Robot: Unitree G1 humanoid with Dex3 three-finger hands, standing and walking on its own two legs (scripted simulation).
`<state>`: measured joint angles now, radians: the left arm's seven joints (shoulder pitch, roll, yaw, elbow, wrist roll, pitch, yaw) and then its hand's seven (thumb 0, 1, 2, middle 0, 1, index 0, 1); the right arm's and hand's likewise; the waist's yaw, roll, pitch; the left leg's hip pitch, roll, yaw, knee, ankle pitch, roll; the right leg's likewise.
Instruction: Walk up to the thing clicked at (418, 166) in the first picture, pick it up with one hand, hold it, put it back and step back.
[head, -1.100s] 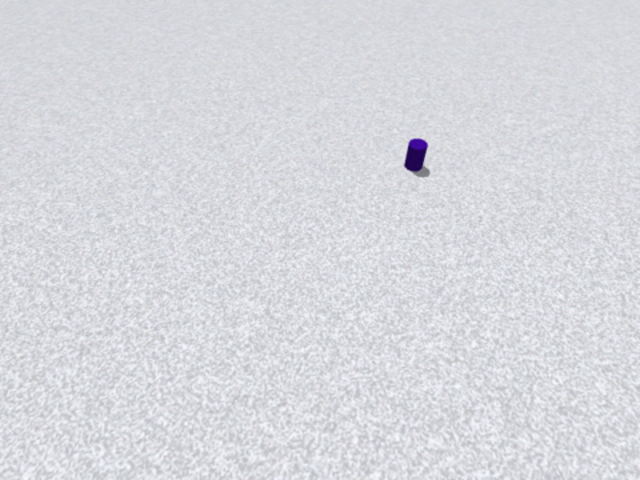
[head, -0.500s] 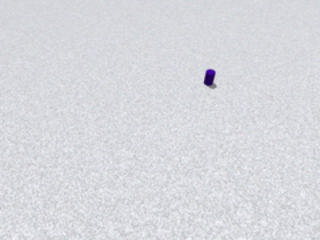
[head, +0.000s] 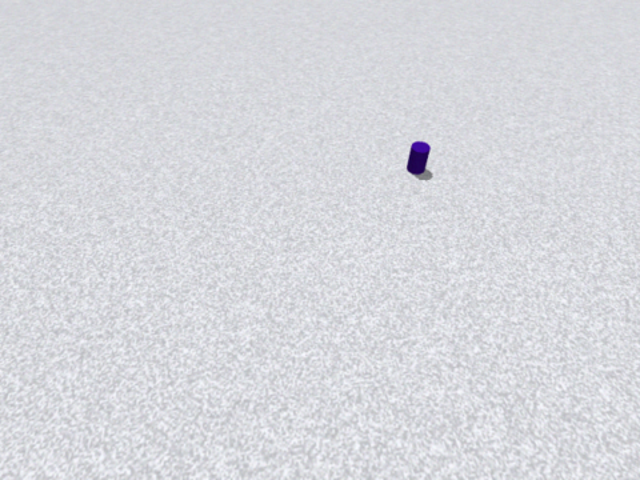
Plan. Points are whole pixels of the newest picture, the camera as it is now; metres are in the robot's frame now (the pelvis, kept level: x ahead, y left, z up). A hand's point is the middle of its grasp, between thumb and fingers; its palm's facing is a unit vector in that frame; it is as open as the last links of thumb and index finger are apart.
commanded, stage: stand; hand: left
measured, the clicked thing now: (418, 158) +1.61 -0.49 -0.72
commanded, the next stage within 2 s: walk up in 0.02 s
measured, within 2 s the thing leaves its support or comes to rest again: neither
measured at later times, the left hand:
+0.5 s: hand (223, 424) +0.23 +0.15 -0.14, palm faces -0.19 -0.90 -0.40, open 7.4 cm
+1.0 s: hand (304, 252) +0.56 +0.04 -0.15, palm faces -0.47 -0.81 -0.35, open 7.4 cm
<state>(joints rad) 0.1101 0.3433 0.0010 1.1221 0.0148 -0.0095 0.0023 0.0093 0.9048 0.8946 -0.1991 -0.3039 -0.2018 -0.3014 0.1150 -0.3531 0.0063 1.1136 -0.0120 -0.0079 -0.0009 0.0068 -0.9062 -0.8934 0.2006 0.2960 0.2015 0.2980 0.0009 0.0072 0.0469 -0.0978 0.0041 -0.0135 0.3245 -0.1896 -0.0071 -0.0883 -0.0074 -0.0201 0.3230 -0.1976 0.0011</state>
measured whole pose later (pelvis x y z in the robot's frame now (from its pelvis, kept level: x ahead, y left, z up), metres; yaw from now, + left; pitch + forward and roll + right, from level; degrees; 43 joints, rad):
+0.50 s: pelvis +0.11 -0.11 -0.02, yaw -14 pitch -3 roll +0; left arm 0.26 0.39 0.08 0.93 0.02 -0.04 -0.09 0.01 0.91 0.89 -0.20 -0.30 -0.20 -0.30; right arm 0.21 -0.49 -0.09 0.97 -0.02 -0.03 0.05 0.01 -0.91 -0.89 0.20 0.30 0.20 0.30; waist 0.03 0.07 0.05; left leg -0.36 0.10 0.03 1.11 -0.41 0.02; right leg -0.31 -0.03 -0.05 0.64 -0.28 -0.02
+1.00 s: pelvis +0.35 -0.17 -0.01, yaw -24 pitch -2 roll +1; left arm 0.21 0.46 0.05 0.88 0.01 -0.05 -0.08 0.01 0.91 0.89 -0.20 -0.30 -0.20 -0.30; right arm 0.36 -0.41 -0.06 0.88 -0.02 -0.10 0.05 0.01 -0.90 -0.89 0.20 0.30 0.20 0.30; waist -0.05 -0.07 0.06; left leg -0.12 0.06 0.18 0.45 -0.29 0.00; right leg -0.53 -0.06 0.03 0.91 -0.29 -0.01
